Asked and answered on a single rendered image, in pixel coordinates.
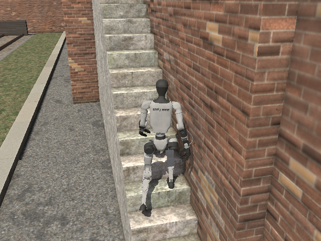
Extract stairs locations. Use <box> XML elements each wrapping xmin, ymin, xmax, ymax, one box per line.
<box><xmin>92</xmin><ymin>0</ymin><xmax>201</xmax><ymax>241</ymax></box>

